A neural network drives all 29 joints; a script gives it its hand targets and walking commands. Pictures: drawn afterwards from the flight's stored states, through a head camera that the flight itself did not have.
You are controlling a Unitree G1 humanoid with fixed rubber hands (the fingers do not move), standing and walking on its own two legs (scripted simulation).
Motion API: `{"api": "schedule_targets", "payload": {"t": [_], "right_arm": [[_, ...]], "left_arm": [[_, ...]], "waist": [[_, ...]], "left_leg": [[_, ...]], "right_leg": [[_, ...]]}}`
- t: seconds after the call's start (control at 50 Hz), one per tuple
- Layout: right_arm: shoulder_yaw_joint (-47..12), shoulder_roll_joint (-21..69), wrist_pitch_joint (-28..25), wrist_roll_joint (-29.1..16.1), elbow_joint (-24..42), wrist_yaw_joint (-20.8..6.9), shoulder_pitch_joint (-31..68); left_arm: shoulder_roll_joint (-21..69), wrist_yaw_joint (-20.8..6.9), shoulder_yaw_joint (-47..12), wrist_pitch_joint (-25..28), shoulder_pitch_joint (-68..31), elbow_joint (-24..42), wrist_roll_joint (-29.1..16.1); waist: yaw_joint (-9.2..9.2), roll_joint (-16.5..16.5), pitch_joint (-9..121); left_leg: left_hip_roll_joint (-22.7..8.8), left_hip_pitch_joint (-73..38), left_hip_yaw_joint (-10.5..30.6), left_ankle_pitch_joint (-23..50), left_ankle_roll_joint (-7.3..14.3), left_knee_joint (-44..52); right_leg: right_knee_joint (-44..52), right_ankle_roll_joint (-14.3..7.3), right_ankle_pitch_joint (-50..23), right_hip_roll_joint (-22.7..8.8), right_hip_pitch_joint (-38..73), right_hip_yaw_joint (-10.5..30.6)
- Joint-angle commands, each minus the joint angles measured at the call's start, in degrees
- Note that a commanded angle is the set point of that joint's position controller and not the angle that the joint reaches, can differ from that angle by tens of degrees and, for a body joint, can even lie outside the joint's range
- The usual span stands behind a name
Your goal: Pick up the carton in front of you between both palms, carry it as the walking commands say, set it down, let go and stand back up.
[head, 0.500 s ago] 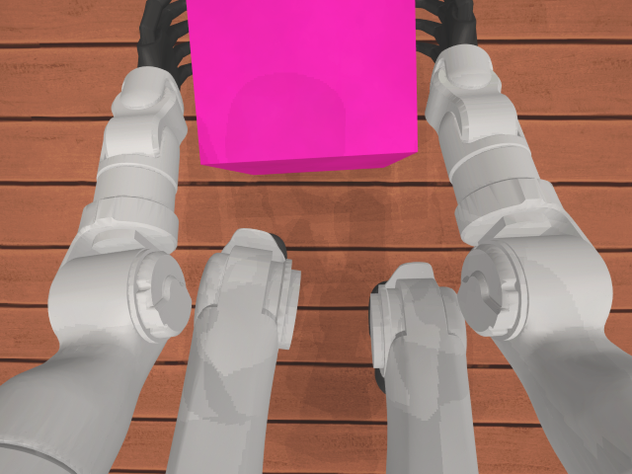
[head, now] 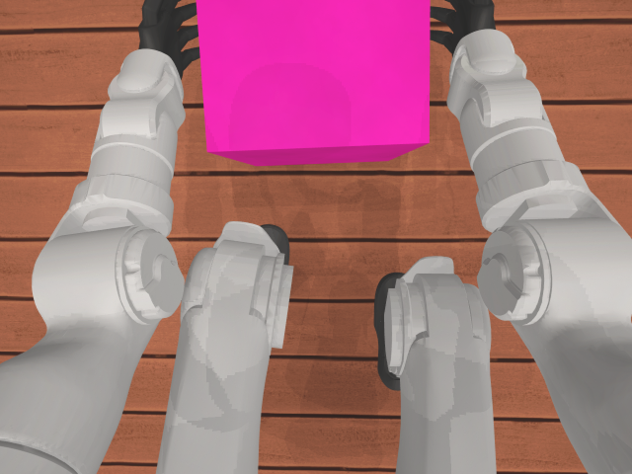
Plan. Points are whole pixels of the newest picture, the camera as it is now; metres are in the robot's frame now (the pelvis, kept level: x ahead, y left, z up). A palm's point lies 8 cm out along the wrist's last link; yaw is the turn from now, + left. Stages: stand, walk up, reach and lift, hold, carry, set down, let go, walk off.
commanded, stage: set down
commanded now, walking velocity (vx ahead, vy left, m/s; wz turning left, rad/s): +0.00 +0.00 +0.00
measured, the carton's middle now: (317, 75) +0.50 +0.09 -0.25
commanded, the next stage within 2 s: let go in 1.46 s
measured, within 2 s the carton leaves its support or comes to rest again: neither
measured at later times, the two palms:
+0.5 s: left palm (115, 46) +0.48 +0.30 -0.17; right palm (482, 40) +0.54 -0.07 -0.17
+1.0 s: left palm out of the picture +0.47 +0.31 -0.01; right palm out of the picture +0.55 -0.07 -0.01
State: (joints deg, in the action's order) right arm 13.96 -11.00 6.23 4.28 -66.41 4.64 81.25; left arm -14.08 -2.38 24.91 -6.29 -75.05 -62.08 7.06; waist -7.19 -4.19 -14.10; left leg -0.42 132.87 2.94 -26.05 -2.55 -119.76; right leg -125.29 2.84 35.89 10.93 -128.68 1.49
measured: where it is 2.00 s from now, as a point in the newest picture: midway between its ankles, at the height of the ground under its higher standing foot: (328, 327)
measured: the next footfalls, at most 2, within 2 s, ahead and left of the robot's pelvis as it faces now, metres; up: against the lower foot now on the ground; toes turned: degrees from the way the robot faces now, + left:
none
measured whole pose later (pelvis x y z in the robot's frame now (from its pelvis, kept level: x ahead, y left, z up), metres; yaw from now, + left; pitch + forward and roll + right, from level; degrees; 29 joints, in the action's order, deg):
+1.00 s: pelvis +0.02 +0.01 +0.10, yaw +1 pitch +46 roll -3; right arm 9.1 -13.3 9.6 -2.2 -48.1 6.9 65.4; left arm -17.1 0.8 18.2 -6.7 -59.8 -47.1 -5.4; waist -6.2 -2.1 1.4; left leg 0.7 121.8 2.0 -24.4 -0.3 -100.2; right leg -104.3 2.0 34.4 4.8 -116.0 1.0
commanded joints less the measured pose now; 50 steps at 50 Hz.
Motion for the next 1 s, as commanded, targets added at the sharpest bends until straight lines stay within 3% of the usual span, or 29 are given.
{"api": "schedule_targets", "payload": {"t": [0.0,0.06,0.12,0.18,0.3,0.4,0.5,0.54,0.62,0.72,0.82,0.9,0.98], "right_arm": [[-9.62,30.48,-1.19,-1.46,1.86,-9.05,21.44],[-8.47,18.98,-2.07,-2.7,0.94,-6.56,18.95],[-7.2,-5.72,-3.81,-5.46,2.12,-0.65,13.06],[-10.35,-10.08,-4.33,-10.17,3.63,1.74,12.86],[-15.1,-8.9,-4.72,-14.7,11.09,1.77,13.83],[-14.8,-10.72,-3.8,-15.25,18.98,3.3,11.64],[-12.13,-10.66,-0.93,-13.01,26.28,4.4,8.02],[-9.93,-10.53,0.82,-11.55,27.21,4.5,6.56],[-6.08,-9.63,2.38,-9.18,21.07,3.74,2.68],[-3.64,-8.81,0.95,-7.58,16.43,2.58,0.91],[-3.6,-7.91,0.65,-6.87,17.81,2.24,-0.26],[-4.55,-6.88,1.53,-6.71,22.72,2.21,-0.89],[-4.76,-6.31,3.07,-5.94,27.84,2.33,-1.92]], "left_arm": [[23.71,-6.99,-8.24,1.19,-21.01,-0.54,-0.74],[12.35,-4.21,-4.74,2.76,-15.84,-3.41,-1.23],[-11.93,2.35,-0.99,6.54,-8.4,-5.96,-3.61],[-17.76,4.73,-2.73,9.02,-10.76,-4.7,-9.34],[-17.66,3.65,-10.71,10.51,-13.94,-0.04,-19.65],[-18.85,4.24,-11.82,9.07,-8.81,4.17,-22.62],[-18.88,5.77,-10.1,5.96,-4.37,13.16,-20.25],[-17.77,6.16,-9.1,3.91,-3.77,16.73,-18.25],[-13.11,5.82,-8.82,1.86,-3.0,16.15,-15.92],[-10.24,4.93,-9.2,2.21,-2.07,15.36,-14.38],[-10.66,4.32,-7.7,2.01,0.96,16.26,-13.25],[-11.54,3.68,-5.97,1.3,3.65,19.4,-12.49],[-11.96,2.68,-4.91,-0.1,5.64,23.4,-12.2]], "waist": [[-4.42,-4.48,41.93],[-5.42,-3.66,41.94],[-6.31,-2.41,43.37],[-5.58,-1.99,47.23],[-3.23,-1.3,57.64],[-3.13,-1.52,70.34],[-4.28,0.42,81.56],[-3.85,1.71,81.23],[-1.39,3.79,67.75],[0.09,6.01,64.12],[-1.06,4.67,68.61],[-2.51,1.96,75.04],[-2.72,0.05,80.19]], "left_leg": [[3.25,-26.8,-4.58,8.76,3.79,5.59],[2.13,-27.71,-5.11,8.68,2.97,5.42],[0.49,-29.53,-5.23,9.42,2.04,5.42],[-0.65,-30.51,-4.43,13.1,1.63,3.87],[-1.59,-36.25,-3.32,20.52,1.68,2.12],[-0.63,-47.19,-3.69,24.92,1.57,2.88],[1.2,-58.89,-5.14,23.81,1.3,7.02],[1.85,-59.86,-5.74,20.6,1.28,9.68],[1.9,-52.84,-5.69,12.89,0.85,14.15],[1.97,-51.09,-5.31,12.49,-0.07,18.26],[2.35,-52.65,-5.88,14.67,-0.16,22.23],[2.88,-55.69,-6.66,17.92,0.17,25.29],[3.52,-59.74,-7.23,21.17,0.35,28.62]], "right_leg": [[13.09,-1.08,-7.59,-0.86,8.63,-2.69],[12.6,-0.38,-7.77,-1.89,11.08,-2.57],[12.36,0.71,-7.99,-3.93,14.39,-2.21],[10.98,0.25,-10.47,-5.23,17.19,-1.29],[8.59,-0.29,-16.01,-6.22,22.68,-1.0],[8.52,0.07,-16.13,-6.12,27.03,-3.5],[11.94,-0.58,-10.51,-4.57,28.22,-6.71],[14.35,-1.26,-7.47,-4.08,27.51,-7.31],[18.79,-2.02,-2.44,-4.29,20.69,-6.89],[23.25,-2.14,-3.5,-4.48,18.73,-6.27],[27.52,-1.51,-5.88,-4.29,23.7,-5.91],[30.82,-0.81,-8.8,-3.87,30.5,-5.89],[34.38,-0.38,-11.72,-3.44,36.89,-6.07]]}}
